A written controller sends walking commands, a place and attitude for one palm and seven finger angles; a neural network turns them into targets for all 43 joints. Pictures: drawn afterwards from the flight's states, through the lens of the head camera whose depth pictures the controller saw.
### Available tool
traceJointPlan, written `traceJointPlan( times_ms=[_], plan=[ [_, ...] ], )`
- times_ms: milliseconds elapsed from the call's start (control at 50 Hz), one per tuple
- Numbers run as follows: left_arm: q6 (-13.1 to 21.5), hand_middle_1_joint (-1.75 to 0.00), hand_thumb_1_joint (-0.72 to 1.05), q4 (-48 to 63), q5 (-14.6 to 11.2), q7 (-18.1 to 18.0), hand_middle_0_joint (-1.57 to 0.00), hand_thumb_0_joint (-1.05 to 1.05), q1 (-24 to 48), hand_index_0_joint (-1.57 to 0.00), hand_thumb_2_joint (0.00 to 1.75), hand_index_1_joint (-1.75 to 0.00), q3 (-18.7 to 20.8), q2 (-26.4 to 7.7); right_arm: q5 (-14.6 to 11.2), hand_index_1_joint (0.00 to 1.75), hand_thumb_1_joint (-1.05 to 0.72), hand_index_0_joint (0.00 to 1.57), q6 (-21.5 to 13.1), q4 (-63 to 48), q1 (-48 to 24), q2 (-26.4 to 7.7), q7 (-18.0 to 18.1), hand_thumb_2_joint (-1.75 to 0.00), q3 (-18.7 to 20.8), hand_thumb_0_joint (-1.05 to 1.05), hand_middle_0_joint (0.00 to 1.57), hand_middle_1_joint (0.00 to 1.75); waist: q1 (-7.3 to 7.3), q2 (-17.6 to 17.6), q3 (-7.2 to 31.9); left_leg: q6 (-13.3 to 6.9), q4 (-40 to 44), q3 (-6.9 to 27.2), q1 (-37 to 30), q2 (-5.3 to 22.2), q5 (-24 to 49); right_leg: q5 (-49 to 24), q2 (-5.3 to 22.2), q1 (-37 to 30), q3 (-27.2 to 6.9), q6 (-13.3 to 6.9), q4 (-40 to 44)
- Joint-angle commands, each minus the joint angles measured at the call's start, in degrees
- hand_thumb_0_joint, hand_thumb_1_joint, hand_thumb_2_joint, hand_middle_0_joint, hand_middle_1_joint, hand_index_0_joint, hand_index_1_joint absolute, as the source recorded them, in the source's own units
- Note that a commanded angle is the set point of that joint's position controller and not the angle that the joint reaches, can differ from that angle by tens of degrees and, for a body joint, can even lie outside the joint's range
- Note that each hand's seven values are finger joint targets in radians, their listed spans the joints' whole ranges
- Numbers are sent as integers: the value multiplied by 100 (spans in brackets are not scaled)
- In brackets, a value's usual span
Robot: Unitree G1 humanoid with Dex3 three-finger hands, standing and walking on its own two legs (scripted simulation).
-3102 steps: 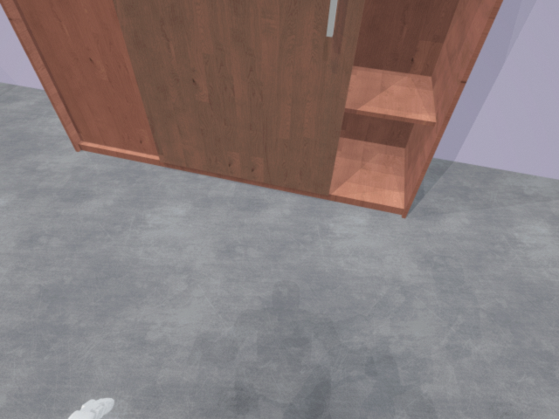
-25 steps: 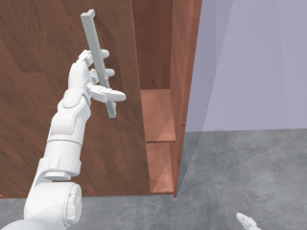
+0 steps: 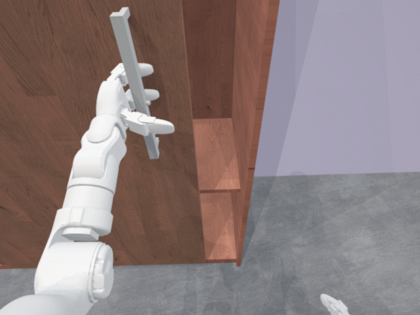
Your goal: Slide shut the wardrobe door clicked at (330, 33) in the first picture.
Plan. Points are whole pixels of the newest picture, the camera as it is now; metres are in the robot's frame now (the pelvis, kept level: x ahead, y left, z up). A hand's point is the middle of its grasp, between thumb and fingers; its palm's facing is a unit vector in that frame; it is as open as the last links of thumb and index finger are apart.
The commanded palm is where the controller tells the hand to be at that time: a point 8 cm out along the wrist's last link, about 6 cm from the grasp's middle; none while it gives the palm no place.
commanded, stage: grip the handle and tug to test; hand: left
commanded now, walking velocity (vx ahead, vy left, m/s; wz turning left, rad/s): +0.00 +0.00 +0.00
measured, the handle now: (142, 95) +0.48 +0.15 +0.21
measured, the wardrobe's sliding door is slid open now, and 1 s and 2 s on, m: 0.14 0.14 0.14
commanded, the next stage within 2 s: tug the door sideways, standing still in 1.40 s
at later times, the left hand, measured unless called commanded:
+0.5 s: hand (141, 104) +0.42 +0.14 +0.22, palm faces +0.06 -1.00 +0.03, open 8.3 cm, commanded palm +0.40 +0.19 +0.21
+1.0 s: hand (147, 104) +0.42 +0.13 +0.22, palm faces +0.05 -1.00 +0.03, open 5.6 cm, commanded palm +0.40 +0.18 +0.21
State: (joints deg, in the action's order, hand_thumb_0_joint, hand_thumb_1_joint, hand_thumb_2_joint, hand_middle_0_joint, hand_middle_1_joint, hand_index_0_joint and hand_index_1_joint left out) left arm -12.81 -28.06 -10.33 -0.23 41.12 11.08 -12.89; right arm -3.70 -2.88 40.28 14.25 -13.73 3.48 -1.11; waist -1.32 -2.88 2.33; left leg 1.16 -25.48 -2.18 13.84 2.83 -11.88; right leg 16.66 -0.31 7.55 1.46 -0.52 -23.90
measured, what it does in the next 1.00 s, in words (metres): stands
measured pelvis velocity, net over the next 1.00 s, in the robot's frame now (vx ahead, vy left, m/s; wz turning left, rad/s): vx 0.00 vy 0.00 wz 0.00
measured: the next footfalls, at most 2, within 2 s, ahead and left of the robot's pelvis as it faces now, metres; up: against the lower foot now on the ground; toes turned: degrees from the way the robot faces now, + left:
none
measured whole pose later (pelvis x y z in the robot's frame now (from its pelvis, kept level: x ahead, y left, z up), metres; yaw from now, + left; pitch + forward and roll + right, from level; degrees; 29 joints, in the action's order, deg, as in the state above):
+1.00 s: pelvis +0.00 +0.00 +0.00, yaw +0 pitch +0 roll +0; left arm -13.5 -29.2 -10.0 -0.5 41.6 11.6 -13.3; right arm -3.6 -2.6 40.2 14.6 -13.6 3.8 -1.3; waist -1.7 -2.6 2.4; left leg 1.1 -25.4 -2.3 14.0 3.1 -11.5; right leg 16.1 -0.6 7.8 1.2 -0.5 -23.7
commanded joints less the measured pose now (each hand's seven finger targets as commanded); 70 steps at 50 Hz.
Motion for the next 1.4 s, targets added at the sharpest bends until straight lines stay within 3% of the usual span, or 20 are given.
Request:
traceJointPlan(
  times_ms=[0,100,140,260,280,340,400,560,580,640,680,760,800,840,980,1040,1080,1120,1140,1380],
  plan=[
    [271,-121,-41,1201,-18,-23,-31,0,2645,-31,34,-121,332,-1145,28,30,-90,20,-287,-815,-512,-689,69,-90,225,0,20,30,32,494,1548,-345,20,42,-1243,-217,1567,-2212,-124,247,26,35,304],
    [293,-125,-17,1442,29,-43,-33,0,2661,-33,44,-125,363,-1223,35,30,-90,20,-269,-861,-520,-670,60,-90,225,0,20,30,35,336,1635,-341,7,18,-1308,-208,1651,-2239,-128,211,19,26,293],
    [327,-126,-8,1485,23,-28,-35,0,2777,-35,48,-126,136,-998,43,30,-90,20,-275,-843,-495,-648,57,-90,227,0,20,30,-26,351,1589,-328,6,31,-1326,-205,1615,-2153,-123,214,47,19,313],
    [330,-130,20,1530,-25,20,-38,0,2576,-38,60,-130,372,-1222,30,30,-90,20,-298,-840,-494,-683,61,-90,240,0,20,30,14,292,1719,-322,1,56,-1403,-192,1663,-2202,-153,230,44,16,304],
    [308,-131,25,1587,-27,50,-38,0,2652,-38,62,-131,148,-1007,23,30,-90,20,-305,-856,-542,-661,62,-90,228,0,20,30,-26,153,1654,-320,6,34,-1415,-202,1605,-2144,-143,297,34,22,318],
    [261,-133,39,1654,-22,32,-40,0,2603,-40,68,-133,75,-923,26,30,-90,20,-303,-862,-533,-654,49,-90,231,0,20,30,-15,167,1648,-303,-2,62,-1438,-203,1633,-2085,-134,266,69,-7,323],
    [164,-135,53,1430,-62,23,-41,0,2527,-41,74,-135,221,-1042,7,30,-90,20,-294,-838,-581,-684,78,-90,227,0,20,30,-27,491,1438,-328,33,66,-1316,-182,1473,-1986,-154,392,56,30,367],
    [237,-140,90,1337,21,-64,-45,0,2921,-45,90,-140,109,-1002,23,30,-90,20,-288,-812,-527,-662,81,-90,206,0,20,30,-70,283,1483,-307,55,98,-1371,-176,1355,-1786,-139,474,29,19,377],
    [238,-140,90,1370,5,-49,-45,0,2901,-45,90,-140,-29,-805,22,30,-90,20,-305,-825,-543,-642,77,-90,212,0,20,30,-84,223,1527,-314,39,82,-1406,-184,1352,-1785,-139,498,21,26,385],
    [266,-140,90,1325,18,-54,-45,0,2718,-45,90,-140,204,-1089,47,30,-90,20,-273,-823,-500,-675,69,-90,214,0,20,30,15,278,1684,-299,24,75,-1349,-203,1531,-1990,-118,235,33,-2,325],
    [278,-140,90,1362,23,-49,-45,0,2950,-45,90,-140,45,-891,33,30,-90,20,-305,-813,-509,-651,71,-90,219,0,20,30,-76,310,1604,-321,11,78,-1400,-198,1479,-1961,-139,430,27,30,350],
    [280,-140,90,1214,37,-105,-45,0,2912,-45,90,-140,410,-1302,47,30,-90,20,-264,-796,-481,-683,91,-90,211,0,20,30,-5,413,1550,-327,63,52,-1226,-199,1380,-1911,-124,306,12,36,368],
    [269,-140,90,1184,20,-99,-45,0,2818,-45,90,-140,316,-1135,41,30,-90,20,-275,-805,-505,-653,91,-90,211,0,20,30,-19,488,1519,-342,34,35,-1234,-200,1391,-1944,-131,345,7,48,372],
    [275,-140,90,1073,-8,-96,-45,0,2763,-45,90,-140,474,-1312,57,30,-90,20,-250,-776,-455,-674,96,-90,216,0,20,30,20,572,1449,-324,60,29,-1124,-201,1321,-1865,-114,232,19,39,396],
    [362,-140,90,1330,19,-45,-45,0,2848,-45,90,-140,295,-1152,37,30,-90,20,-306,-848,-478,-657,82,-90,222,0,20,30,-4,318,1600,-339,53,28,-1265,-207,1368,-1914,-134,293,1,39,371],
    [342,-140,90,1385,11,-45,-45,0,2539,-45,90,-140,223,-1055,36,30,-90,20,-288,-874,-510,-634,60,-90,220,0,20,30,45,241,1613,-320,47,17,-1251,-222,1431,-1980,-124,164,18,15,365],
    [330,-140,90,1450,-30,-31,-45,0,2348,-45,90,-140,279,-1056,25,30,-90,20,-315,-914,-536,-657,47,-90,230,0,20,30,58,485,1597,-343,74,25,-1233,-199,1409,-2024,-150,182,23,43,366],
    [306,-140,90,1573,-40,-8,-45,0,2238,-45,90,-140,414,-1228,19,30,-90,20,-300,-950,-573,-678,53,-90,236,0,20,30,90,495,1653,-350,82,-2,-1226,-207,1449,-2115,-140,82,5,46,361],
    [312,-140,90,1665,-26,7,-45,0,2218,-45,90,-140,297,-1134,26,30,-90,20,-281,-963,-591,-670,44,-90,226,0,20,30,104,347,1633,-334,89,-11,-1216,-225,1464,-2102,-118,-3,10,21,363],
    [-5,-140,90,3444,-135,29,-45,0,312,-45,90,-140,370,-923,20,30,-90,20,-238,-1320,-959,-649,-90,-90,244,0,20,30,322,351,1945,-308,-46,-109,-1495,-192,2709,-3631,-107,-482,106,31,72]
  ],
)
